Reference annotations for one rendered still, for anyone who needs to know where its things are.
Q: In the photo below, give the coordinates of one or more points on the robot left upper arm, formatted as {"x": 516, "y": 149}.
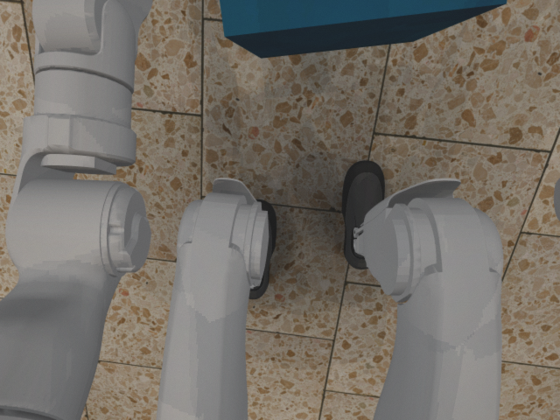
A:
{"x": 71, "y": 240}

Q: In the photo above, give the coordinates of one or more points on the carton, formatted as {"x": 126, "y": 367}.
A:
{"x": 272, "y": 28}

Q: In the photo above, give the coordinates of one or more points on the robot left forearm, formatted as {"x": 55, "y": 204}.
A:
{"x": 84, "y": 66}

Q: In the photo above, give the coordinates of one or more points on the right robot foot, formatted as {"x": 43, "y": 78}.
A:
{"x": 364, "y": 188}

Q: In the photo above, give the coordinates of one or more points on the robot foot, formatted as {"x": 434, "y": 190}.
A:
{"x": 258, "y": 291}
{"x": 364, "y": 188}

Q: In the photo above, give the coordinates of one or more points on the left robot foot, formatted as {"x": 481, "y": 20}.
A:
{"x": 258, "y": 291}

